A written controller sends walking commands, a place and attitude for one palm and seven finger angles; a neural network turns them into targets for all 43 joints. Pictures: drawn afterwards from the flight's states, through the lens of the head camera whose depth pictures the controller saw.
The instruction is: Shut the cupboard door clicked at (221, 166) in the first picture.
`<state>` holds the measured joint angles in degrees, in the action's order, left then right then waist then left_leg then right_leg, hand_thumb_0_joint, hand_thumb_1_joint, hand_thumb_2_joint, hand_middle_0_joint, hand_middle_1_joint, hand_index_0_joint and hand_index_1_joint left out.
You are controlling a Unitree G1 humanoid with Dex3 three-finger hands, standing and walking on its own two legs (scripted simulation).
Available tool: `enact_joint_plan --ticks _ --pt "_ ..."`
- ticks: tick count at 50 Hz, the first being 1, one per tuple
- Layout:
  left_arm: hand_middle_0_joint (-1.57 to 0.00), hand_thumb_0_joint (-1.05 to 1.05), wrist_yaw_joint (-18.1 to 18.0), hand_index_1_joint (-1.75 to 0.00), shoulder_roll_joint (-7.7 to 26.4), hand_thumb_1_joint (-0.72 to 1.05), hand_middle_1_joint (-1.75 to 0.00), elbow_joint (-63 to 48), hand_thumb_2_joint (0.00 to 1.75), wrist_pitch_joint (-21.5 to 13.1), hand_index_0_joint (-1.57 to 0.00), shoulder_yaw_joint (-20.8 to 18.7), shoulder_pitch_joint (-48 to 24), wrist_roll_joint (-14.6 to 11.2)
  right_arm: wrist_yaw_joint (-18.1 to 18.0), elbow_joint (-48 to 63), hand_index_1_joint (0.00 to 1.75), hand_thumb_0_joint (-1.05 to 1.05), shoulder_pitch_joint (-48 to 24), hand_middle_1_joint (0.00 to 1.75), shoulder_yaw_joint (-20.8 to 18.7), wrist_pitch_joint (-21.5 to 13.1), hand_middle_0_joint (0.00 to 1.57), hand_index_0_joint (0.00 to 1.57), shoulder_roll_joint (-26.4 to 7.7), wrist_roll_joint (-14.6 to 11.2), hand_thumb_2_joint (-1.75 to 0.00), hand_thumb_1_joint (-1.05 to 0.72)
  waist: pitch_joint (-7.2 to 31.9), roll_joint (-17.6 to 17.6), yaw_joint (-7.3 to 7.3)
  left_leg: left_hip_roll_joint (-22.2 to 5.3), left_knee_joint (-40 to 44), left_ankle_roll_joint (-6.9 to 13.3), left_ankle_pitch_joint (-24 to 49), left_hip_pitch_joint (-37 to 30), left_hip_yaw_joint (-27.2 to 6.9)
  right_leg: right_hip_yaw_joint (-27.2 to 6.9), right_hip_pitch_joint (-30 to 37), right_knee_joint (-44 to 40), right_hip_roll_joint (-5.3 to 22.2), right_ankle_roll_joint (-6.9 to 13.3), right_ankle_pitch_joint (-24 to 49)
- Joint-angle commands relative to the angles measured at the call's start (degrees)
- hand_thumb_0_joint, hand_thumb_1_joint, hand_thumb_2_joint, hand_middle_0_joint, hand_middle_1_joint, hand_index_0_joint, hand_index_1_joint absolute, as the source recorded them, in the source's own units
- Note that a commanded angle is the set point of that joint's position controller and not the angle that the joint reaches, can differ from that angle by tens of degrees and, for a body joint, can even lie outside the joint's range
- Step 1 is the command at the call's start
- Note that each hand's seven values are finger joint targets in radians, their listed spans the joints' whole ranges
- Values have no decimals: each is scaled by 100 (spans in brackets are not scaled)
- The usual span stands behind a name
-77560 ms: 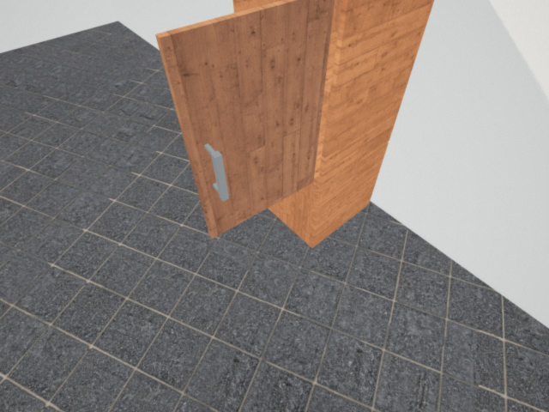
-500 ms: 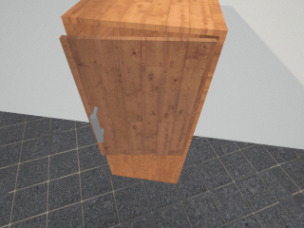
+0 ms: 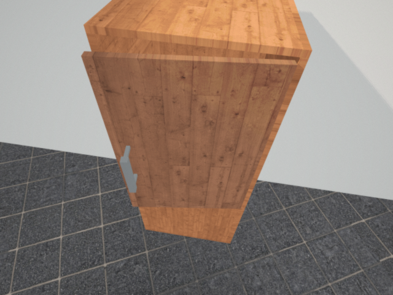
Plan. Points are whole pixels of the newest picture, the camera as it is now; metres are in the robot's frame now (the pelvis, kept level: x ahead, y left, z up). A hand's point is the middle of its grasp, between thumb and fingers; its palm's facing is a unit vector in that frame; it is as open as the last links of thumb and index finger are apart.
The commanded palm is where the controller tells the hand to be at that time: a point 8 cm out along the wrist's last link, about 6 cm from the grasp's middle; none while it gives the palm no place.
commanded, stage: look again from close up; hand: left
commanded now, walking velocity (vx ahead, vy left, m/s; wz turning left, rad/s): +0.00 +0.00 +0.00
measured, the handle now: (130, 170) +0.43 +0.21 -0.07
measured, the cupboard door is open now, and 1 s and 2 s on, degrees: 8 8 8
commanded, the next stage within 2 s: raise the hand and make a fist in 0.58 s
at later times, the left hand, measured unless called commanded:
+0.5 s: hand out of the picture -0.02 +0.17 -0.18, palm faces +0.03 -0.99 -0.16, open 7.3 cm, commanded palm none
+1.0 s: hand (122, 274) +0.17 +0.15 -0.02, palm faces +0.07 -1.00 +0.07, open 6.6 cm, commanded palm +0.08 +0.22 -0.07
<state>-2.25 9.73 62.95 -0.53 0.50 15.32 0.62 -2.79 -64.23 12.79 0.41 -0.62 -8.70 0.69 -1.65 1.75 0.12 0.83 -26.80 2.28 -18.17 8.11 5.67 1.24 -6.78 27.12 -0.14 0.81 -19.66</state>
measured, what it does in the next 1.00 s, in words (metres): lowers itself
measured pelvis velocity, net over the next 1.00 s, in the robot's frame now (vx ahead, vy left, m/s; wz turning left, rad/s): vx -0.08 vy -0.01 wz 0.06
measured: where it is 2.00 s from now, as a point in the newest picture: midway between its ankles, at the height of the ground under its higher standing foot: outside the picture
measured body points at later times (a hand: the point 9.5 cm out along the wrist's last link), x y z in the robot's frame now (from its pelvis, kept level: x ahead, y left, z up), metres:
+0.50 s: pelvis -0.02 +0.01 +0.00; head +0.00 +0.02 +0.45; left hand -0.02 +0.22 -0.16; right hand -0.02 -0.21 -0.15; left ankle -0.04 +0.09 -0.74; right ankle -0.06 -0.11 -0.74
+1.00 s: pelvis -0.08 -0.01 -0.05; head -0.05 +0.00 +0.40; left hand +0.16 +0.21 -0.02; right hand +0.10 -0.26 -0.12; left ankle -0.04 +0.09 -0.74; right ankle -0.05 -0.11 -0.74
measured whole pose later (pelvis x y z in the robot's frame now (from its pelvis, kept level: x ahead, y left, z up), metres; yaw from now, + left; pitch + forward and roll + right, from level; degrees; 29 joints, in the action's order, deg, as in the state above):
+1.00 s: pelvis -0.08 -0.01 -0.05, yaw +3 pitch +9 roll +1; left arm 9.3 7.7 16.8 -29.7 -4.5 12.1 -12.7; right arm 0.1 -39.6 12.7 -2.3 -17.9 -14.5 0.1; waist 7.5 3.0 -2.3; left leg 1.6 -52.8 2.4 -22.2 40.2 4.2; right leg 2.5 -39.8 55.7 1.3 2.0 -25.4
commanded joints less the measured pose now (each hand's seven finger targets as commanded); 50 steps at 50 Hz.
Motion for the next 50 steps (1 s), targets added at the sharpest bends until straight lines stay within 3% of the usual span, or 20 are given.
enact_joint_plan --ticks 1,16,19,33,34,35,36,37,38,39,40,41,42,43,45,46,47,49,50 --pt "-20 0 -26 -30 493 90 -30 -157 90 -56 -20 -95 354 17 22 123 30 0 376 30 -76 -70 20 20 -537 -4 -90 -90 -26 -123 2 -756 398 33 2204 -130 -619 -407 -135 -307 659 156 2453" --pt "-20 0 -12 -30 437 90 -30 -60 90 -44 -20 -77 349 6 42 -6 30 0 461 30 -47 -82 20 20 -491 -7 -90 -90 -217 -120 27 -722 704 51 1609 2 -739 -412 -202 -557 644 134 1644" --pt "-20 0 -18 -30 440 90 -30 -47 90 -59 -20 -85 389 10 43 -29 30 0 523 30 -48 -99 20 20 -464 -13 -90 -90 -95 -118 31 -720 683 54 1705 -55 -723 -391 -129 -558 672 136 1754" --pt "-20 0 -33 -30 304 90 -30 47 90 -66 -20 -70 529 17 37 -83 30 0 679 30 -53 -113 20 20 -346 -24 -90 -90 -278 -161 26 -696 787 57 1497 86 -775 -362 -222 -652 649 117 1407" --pt "-20 0 -237 -30 458 90 -30 173 90 -225 -20 -26 865 109 103 345 30 0 218 30 -58 -192 20 20 -644 -75 -90 -90 -290 -343 131 -738 -452 -137 3062 338 -665 -569 -504 -473 879 12 3585" --pt "-20 0 -365 -30 3474 90 -30 -9438 90 -1706 -20 -2023 -4059 -660 -365 2046 30 0 982 30 -253 -1308 20 20 -1931 -180 -90 -90 2357 -930 -986 -506 -247 -117 4277 -1760 -837 253 -659 792 77 -44 3388" --pt "-22 0 -468 -32 912 90 -32 -7603 90 -1227 -22 -50 -200 -749 -470 1931 30 0 540 30 157 -1832 20 20 -1146 -451 -90 -90 2546 -2632 -381 -567 -48 -193 4379 -2409 -901 309 -1295 1411 -220 14 800" --pt "-24 0 -661 -34 662 90 -34 -7262 90 -879 -24 -305 -405 -924 -413 1621 30 0 315 30 -20 -1933 20 20 -1061 -254 -90 -90 2144 -1884 -142 -617 262 -465 4464 -1475 -862 294 -1298 1132 -156 39 303" --pt "-25 0 -584 -36 -768 90 -36 -5319 90 -141 -25 557 1138 -875 -173 1438 30 0 298 30 -80 -1933 20 20 -844 -346 -90 -90 1152 -1186 -251 -628 433 -378 3357 -440 -990 255 -1647 1019 39 -10 44" --pt "-27 0 -562 -38 -626 90 -38 -6578 90 -257 -27 800 73 -1010 -47 1921 30 0 448 30 -213 -1992 20 20 -1183 -387 -90 -90 436 -886 -329 -522 205 -310 1914 325 -1046 299 -1576 801 99 22 287" --pt "-29 0 -488 -40 -536 90 -40 -6460 90 -495 -29 712 -17 -930 -27 2228 30 0 188 30 -239 -2067 20 20 -1245 -351 -90 -90 -71 -605 -400 -392 -2 -276 837 913 -1052 371 -1696 527 127 43 388" --pt "-31 0 -423 -42 -354 90 -42 -6115 90 -789 -31 547 -179 -849 -5 2384 30 0 62 30 -238 -2131 20 20 -1319 -290 -90 -90 -437 48 -494 -229 -243 -219 75 1454 -1104 336 -2021 410 165 42 148" --pt "-33 0 -333 -44 -174 90 -44 -5539 90 -1060 -33 246 11 -765 31 2522 30 0 132 30 -310 -2145 20 20 -1329 -244 -90 -90 -567 440 -512 -91 -594 -196 -107 1800 -1072 317 -2421 435 181 73 -156" --pt "-35 0 -161 -46 -225 90 -46 -4937 90 -1429 -35 80 184 -808 67 2647 30 0 47 30 -324 -2138 20 20 -1302 -173 -90 -90 -528 1351 -432 -67 -1042 -168 -158 2193 -1077 332 -2939 678 182 53 -497" --pt "-38 0 438 -50 -268 90 -50 -4336 90 -2292 -38 -361 1173 -1041 160 2921 30 0 -61 30 -472 -2158 20 20 -1281 -74 -90 -90 245 2463 28 -19 -1790 -212 -31 2954 -914 341 -3334 1432 85 36 -577" --pt "-40 0 802 -52 -174 90 -52 -4313 90 -2737 -40 -584 1560 -1241 214 3079 30 0 -193 30 -521 -2139 20 20 -1276 -44 -90 -90 533 2602 224 59 -2089 -258 -146 3377 -785 169 -3325 1635 114 36 -686" --pt "-42 0 1195 -54 112 90 -54 -4148 90 -3130 -42 -1009 1855 -1412 307 3177 30 0 -206 30 -568 -2052 20 20 -1259 -64 -90 -90 850 2126 478 122 -2297 -334 -35 3618 -706 -44 -3082 1922 175 102 -378" --pt "-46 0 1933 -58 421 90 -58 -4450 90 -3837 -46 -1251 1461 -1658 413 3591 30 0 -453 30 -560 -1923 20 20 -1279 -71 -90 -90 1245 878 513 230 -2863 -400 -241 4125 -538 -310 -3225 2498 268 189 -434" --pt "-47 0 2007 -60 768 90 -60 -4596 90 -3955 -47 -1602 1329 -1614 417 3784 30 0 -515 30 -593 -1852 20 20 -1264 -82 -90 -90 1454 85 617 247 -3055 -344 -285 4237 -423 -381 -3387 2721 240 243 -607"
